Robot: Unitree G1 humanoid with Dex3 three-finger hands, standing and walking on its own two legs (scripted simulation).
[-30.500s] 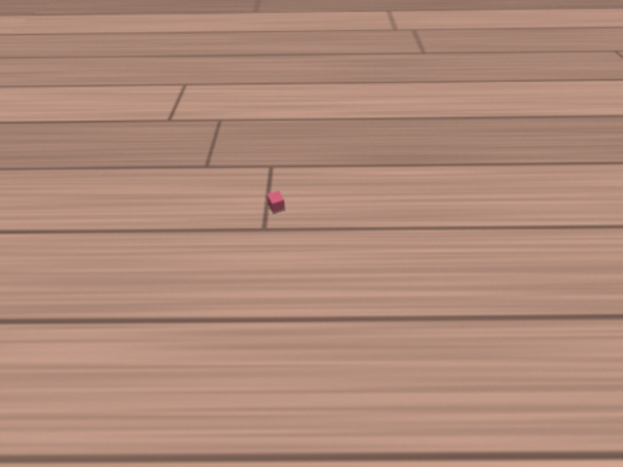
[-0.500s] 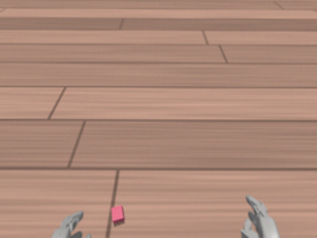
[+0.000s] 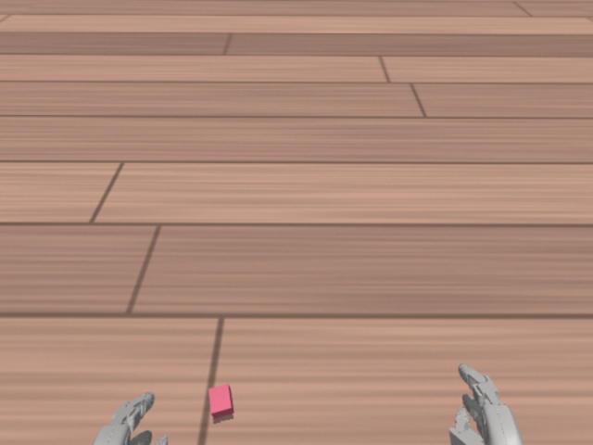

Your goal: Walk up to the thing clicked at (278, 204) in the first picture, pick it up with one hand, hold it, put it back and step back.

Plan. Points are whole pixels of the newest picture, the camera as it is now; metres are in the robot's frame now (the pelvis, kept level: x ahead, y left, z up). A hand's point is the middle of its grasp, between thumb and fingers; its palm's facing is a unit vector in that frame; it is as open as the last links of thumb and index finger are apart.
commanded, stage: home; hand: left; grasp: from above
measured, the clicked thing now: (221, 401) +0.43 +0.23 -0.69
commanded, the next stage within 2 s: stand in 0.60 s
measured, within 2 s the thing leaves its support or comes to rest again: neither
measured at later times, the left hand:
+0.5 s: hand out of the picture +0.15 +0.18 -0.05, palm faces +0.04 -0.98 -0.21, open 7.5 cm
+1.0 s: hand out of the picture +0.10 +0.23 -0.11, palm faces +0.01 -0.94 -0.34, open 7.4 cm
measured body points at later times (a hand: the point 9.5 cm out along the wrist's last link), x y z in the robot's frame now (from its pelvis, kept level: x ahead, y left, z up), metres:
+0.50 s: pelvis -0.01 +0.00 +0.00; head +0.01 +0.00 +0.45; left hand +0.15 +0.23 -0.03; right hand +0.15 -0.25 -0.06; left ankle +0.02 +0.11 -0.68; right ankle -0.01 -0.13 -0.68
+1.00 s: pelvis -0.01 +0.00 +0.03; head +0.01 +0.01 +0.48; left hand +0.10 +0.28 -0.08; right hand +0.10 -0.28 -0.08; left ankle +0.02 +0.11 -0.68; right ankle -0.01 -0.13 -0.68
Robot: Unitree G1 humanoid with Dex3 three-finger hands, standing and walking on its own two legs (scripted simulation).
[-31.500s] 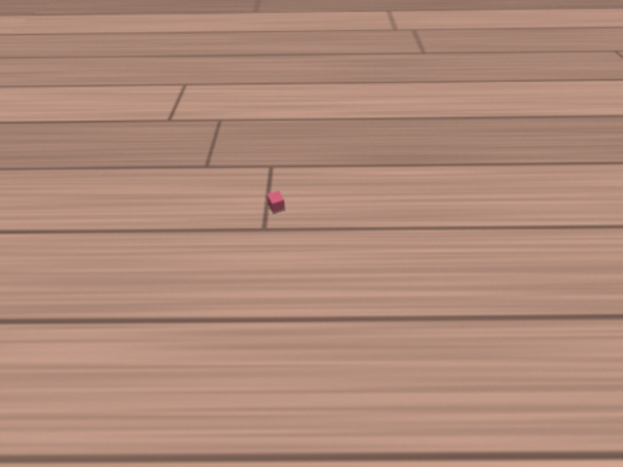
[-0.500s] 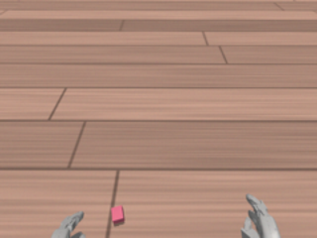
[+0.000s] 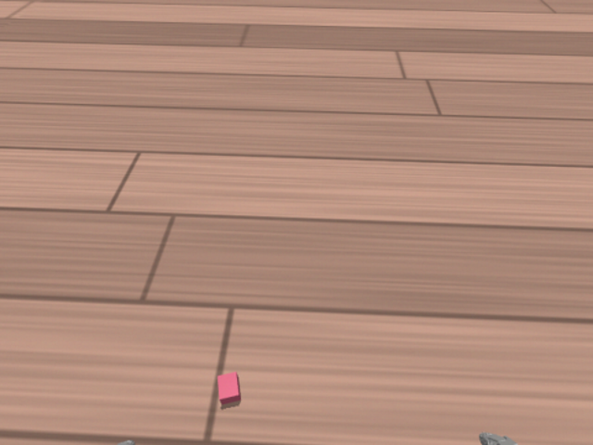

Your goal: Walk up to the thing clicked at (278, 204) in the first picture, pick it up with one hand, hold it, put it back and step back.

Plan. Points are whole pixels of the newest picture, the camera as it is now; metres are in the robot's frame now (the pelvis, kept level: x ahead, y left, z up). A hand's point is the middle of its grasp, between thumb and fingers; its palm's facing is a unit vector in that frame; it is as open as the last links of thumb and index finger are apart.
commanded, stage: stand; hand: left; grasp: from above
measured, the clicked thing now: (229, 388) +0.43 +0.23 -0.72
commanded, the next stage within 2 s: none
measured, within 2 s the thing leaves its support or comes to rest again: neither
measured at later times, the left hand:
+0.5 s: hand out of the picture +0.04 +0.24 -0.13, palm faces +0.02 -0.94 -0.33, open 7.4 cm
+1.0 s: hand out of the picture +0.03 +0.23 -0.13, palm faces -0.01 -0.95 -0.32, open 7.4 cm
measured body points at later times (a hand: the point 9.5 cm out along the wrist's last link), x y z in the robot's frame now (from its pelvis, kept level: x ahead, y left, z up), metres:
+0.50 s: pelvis -0.01 +0.01 +0.03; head -0.02 +0.01 +0.48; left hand +0.04 +0.29 -0.11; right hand +0.06 -0.27 -0.11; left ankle +0.03 +0.11 -0.71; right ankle +0.00 -0.13 -0.71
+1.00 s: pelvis -0.01 +0.00 +0.03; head -0.01 -0.01 +0.48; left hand +0.03 +0.28 -0.11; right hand +0.05 -0.29 -0.11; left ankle +0.03 +0.11 -0.71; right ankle +0.00 -0.13 -0.71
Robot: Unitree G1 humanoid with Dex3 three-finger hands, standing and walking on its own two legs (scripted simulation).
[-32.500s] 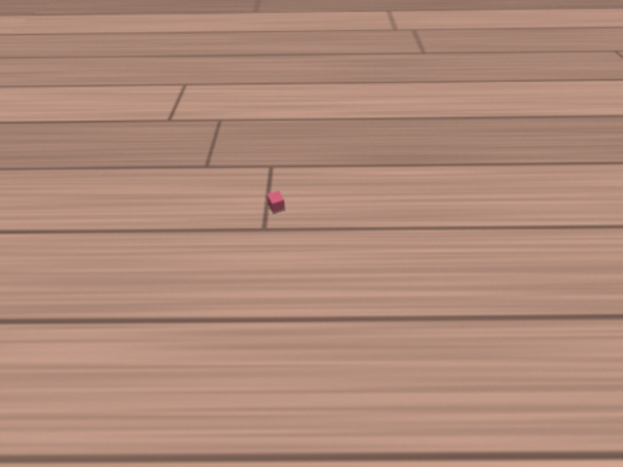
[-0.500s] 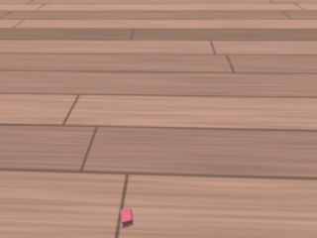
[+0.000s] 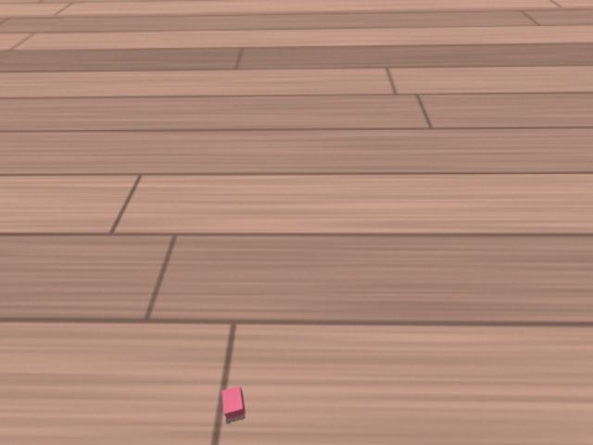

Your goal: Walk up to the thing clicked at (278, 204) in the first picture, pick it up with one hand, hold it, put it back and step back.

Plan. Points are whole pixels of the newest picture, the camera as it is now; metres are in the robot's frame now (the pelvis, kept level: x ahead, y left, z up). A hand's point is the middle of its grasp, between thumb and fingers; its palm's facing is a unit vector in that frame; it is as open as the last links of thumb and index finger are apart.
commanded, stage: stand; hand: left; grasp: from above
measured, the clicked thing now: (233, 402) +0.44 +0.24 -0.75
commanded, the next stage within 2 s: step back in 1.22 s
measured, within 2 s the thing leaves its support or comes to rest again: neither
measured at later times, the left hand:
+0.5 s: hand out of the picture +0.06 +0.19 -0.17, palm faces +0.00 -0.97 -0.23, open 7.4 cm
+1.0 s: hand out of the picture +0.04 +0.21 -0.18, palm faces +0.00 -0.97 -0.25, open 7.4 cm
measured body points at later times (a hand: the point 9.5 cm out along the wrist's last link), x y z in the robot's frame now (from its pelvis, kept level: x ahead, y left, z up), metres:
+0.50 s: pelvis +0.03 +0.00 +0.00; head +0.03 +0.00 +0.45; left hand +0.06 +0.24 -0.16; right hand +0.05 -0.25 -0.16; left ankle +0.04 +0.12 -0.75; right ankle +0.01 -0.13 -0.75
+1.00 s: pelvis +0.02 +0.01 +0.00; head +0.03 +0.01 +0.45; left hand +0.04 +0.26 -0.16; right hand +0.04 -0.24 -0.16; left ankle +0.04 +0.12 -0.75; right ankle +0.01 -0.13 -0.75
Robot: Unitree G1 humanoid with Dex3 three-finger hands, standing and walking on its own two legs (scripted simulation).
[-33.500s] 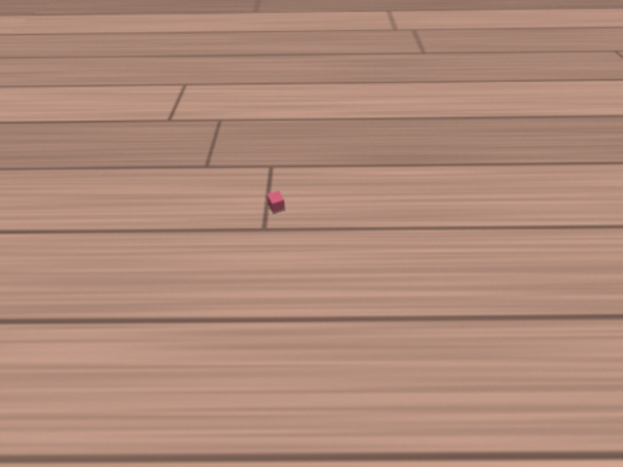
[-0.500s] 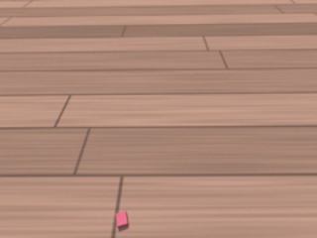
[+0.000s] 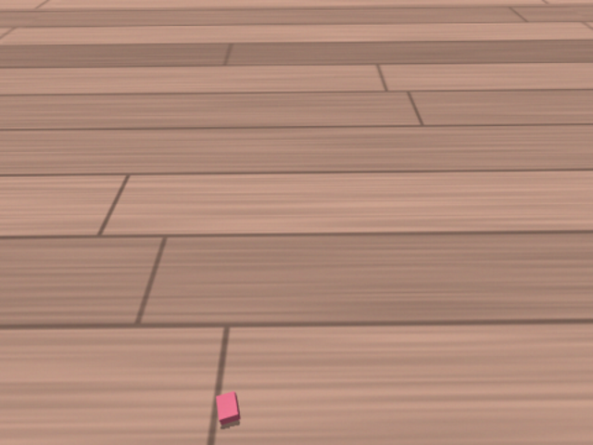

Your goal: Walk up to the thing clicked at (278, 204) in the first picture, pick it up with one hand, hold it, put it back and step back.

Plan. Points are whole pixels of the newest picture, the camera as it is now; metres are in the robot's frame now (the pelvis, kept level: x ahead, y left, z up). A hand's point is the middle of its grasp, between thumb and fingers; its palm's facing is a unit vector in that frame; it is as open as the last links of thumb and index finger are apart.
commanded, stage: stand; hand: left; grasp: from above
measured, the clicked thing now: (228, 407) +0.41 +0.24 -0.75
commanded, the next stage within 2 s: step back in 0.22 s
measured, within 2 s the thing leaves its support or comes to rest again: neither
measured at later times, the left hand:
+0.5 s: hand out of the picture +0.03 +0.26 -0.16, palm faces -0.03 -0.90 -0.44, open 7.4 cm
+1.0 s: hand out of the picture -0.03 +0.27 -0.17, palm faces +0.03 -0.94 -0.34, open 7.4 cm
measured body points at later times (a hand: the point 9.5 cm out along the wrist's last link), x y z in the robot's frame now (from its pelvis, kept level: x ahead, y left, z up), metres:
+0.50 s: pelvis -0.05 -0.02 -0.02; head +0.01 -0.04 +0.42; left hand +0.04 +0.30 -0.13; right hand +0.07 -0.35 -0.15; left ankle +0.00 +0.11 -0.73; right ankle -0.04 -0.13 -0.75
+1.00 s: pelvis -0.14 +0.01 -0.01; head -0.08 +0.04 +0.43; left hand -0.03 +0.32 -0.15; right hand -0.05 -0.30 -0.12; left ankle -0.13 +0.11 -0.75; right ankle -0.16 -0.14 -0.65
